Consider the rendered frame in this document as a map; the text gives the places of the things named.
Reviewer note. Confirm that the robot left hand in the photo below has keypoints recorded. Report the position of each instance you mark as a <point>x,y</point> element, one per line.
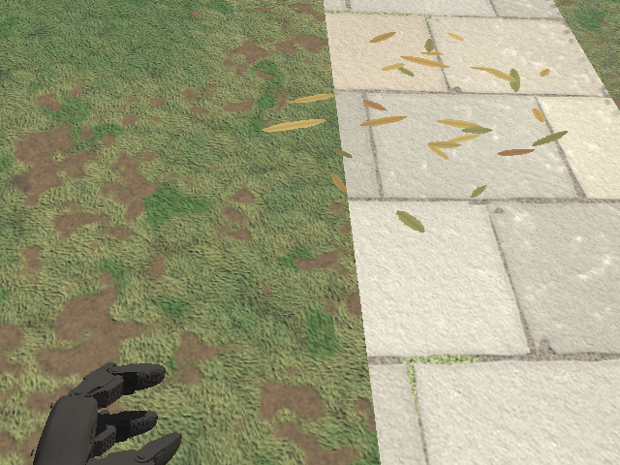
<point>75,432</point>

